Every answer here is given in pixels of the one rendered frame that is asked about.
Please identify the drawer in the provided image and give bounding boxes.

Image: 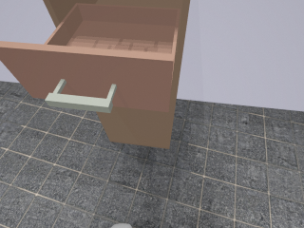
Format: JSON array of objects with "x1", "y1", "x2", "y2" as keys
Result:
[{"x1": 0, "y1": 3, "x2": 181, "y2": 112}]

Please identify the handle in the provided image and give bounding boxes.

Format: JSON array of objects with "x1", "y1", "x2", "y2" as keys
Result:
[{"x1": 45, "y1": 79, "x2": 117, "y2": 113}]

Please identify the cabinet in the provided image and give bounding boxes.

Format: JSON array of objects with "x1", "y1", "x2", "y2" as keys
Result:
[{"x1": 43, "y1": 0, "x2": 190, "y2": 149}]

